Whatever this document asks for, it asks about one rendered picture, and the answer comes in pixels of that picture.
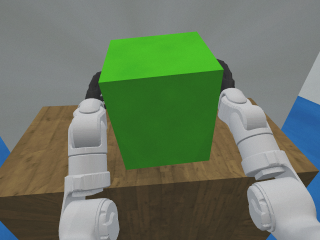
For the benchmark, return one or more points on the carton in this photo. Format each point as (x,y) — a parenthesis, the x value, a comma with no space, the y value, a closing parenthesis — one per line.
(161,93)

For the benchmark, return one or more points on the robot left hand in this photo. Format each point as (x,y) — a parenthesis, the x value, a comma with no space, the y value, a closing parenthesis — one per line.
(94,90)

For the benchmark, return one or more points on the robot left forearm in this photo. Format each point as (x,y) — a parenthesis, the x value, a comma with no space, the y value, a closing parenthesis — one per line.
(87,149)

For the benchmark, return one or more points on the pedestal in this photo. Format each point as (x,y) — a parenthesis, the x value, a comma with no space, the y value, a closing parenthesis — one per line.
(204,200)

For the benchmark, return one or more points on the right robot upper arm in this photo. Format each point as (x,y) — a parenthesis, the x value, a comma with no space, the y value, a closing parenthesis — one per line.
(283,207)

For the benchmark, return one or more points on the left robot upper arm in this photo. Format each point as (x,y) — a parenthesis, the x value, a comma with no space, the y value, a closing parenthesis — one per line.
(90,219)

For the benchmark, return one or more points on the robot right hand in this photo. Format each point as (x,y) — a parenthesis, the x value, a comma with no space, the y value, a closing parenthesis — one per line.
(227,79)

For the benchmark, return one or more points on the robot right forearm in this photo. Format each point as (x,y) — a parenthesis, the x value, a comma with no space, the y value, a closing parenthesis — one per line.
(260,153)

